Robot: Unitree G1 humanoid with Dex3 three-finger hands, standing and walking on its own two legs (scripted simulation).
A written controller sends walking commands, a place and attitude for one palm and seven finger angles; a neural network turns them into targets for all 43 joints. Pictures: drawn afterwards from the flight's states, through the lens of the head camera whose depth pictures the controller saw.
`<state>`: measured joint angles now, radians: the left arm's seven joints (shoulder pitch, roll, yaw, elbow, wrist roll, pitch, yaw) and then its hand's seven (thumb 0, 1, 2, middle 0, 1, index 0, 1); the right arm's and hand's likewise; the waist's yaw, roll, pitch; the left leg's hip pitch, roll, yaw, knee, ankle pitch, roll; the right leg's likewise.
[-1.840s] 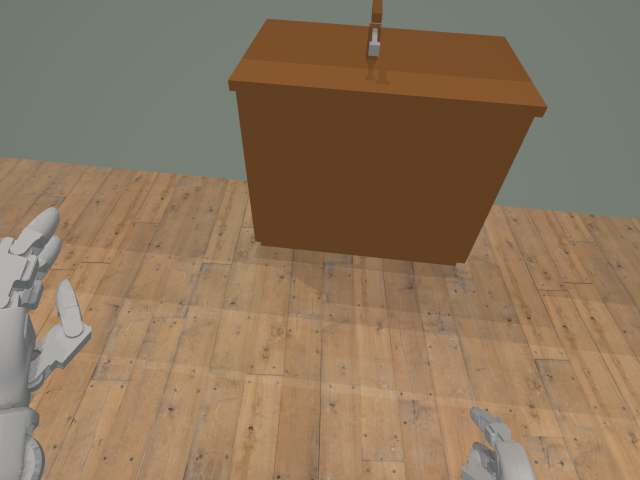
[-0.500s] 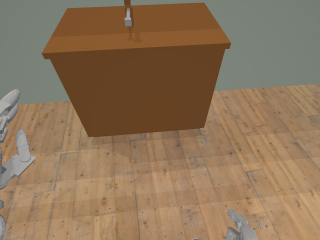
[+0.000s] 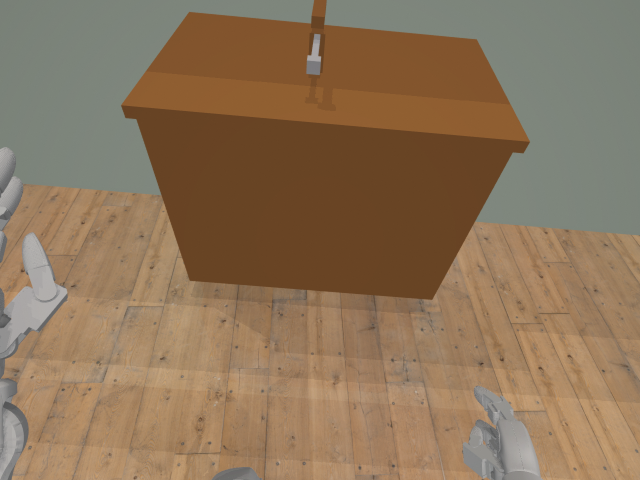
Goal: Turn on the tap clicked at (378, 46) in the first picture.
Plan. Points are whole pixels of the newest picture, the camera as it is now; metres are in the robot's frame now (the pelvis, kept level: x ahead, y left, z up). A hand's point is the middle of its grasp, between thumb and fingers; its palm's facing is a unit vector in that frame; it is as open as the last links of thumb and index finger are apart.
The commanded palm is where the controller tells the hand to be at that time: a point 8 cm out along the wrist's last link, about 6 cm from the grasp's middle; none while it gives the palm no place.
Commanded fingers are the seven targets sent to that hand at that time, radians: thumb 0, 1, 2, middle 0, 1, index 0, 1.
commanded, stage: turn to face it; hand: left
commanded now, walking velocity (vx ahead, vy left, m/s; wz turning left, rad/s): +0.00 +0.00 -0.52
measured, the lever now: (313, 65) +0.85 +0.10 +0.10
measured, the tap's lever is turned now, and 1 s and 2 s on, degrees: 0 0 0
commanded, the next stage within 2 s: take the last steps up to it in 0.56 s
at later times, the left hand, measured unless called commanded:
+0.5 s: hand (201, 267) +0.25 +0.15 +0.19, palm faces +0.20 -0.88 -0.43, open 7.4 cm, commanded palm +0.21 +0.21 +0.20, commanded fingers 0.00 0.90 0.90 -0.20 -0.30 -0.20 -0.30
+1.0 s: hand (237, 306) +0.22 +0.11 +0.19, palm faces +0.13 -0.90 -0.42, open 7.4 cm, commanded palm +0.18 +0.17 +0.20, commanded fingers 0.00 0.90 0.90 -0.20 -0.30 -0.20 -0.30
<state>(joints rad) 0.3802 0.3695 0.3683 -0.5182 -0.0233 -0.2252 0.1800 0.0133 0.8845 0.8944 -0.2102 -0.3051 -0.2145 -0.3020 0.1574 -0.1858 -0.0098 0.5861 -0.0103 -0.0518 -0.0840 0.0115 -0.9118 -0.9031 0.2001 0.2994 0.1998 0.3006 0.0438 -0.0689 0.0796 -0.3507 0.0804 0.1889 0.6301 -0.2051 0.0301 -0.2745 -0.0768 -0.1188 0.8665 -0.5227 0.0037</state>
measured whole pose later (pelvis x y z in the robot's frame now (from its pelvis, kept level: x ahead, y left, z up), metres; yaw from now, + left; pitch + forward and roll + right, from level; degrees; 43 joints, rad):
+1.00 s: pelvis -0.05 -0.05 +0.02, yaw -16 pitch -1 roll +1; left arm 0.48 0.35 0.32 -0.46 -0.01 -0.21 0.14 0.01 0.88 0.89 -0.21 -0.31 -0.22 -0.30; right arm 0.24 -0.19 0.02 0.66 0.00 -0.03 -0.06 0.01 -0.91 -0.90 0.21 0.30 0.21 0.30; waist -0.02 0.01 0.00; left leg -0.46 0.07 0.07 0.97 -0.38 -0.02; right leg -0.26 -0.02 -0.11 0.50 -0.23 -0.06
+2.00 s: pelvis +0.13 -0.08 +0.02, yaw -19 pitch +0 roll +0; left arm 0.47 0.37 0.37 -0.53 -0.03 -0.23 0.15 0.02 0.89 0.89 -0.21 -0.30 -0.21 -0.30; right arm 0.20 -0.14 0.01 0.60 0.00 -0.11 -0.05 0.01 -0.91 -0.90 0.20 0.30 0.20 0.30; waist -0.02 0.00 0.05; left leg -0.25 0.10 0.16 0.53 -0.28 -0.01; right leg -0.44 -0.07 -0.12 0.86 -0.41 0.03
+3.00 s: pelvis +0.31 -0.16 +0.01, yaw -18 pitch -1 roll +0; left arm 0.50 0.35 0.34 -0.54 -0.02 -0.21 0.16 0.01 0.88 0.89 -0.21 -0.31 -0.22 -0.30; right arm 0.18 -0.24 -0.01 0.59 0.00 -0.06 -0.07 0.01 -0.91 -0.90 0.20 0.30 0.20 0.30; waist -0.01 0.00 0.09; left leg -0.31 0.04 0.08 0.58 -0.21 -0.03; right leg -0.24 -0.05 -0.14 0.56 -0.30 -0.03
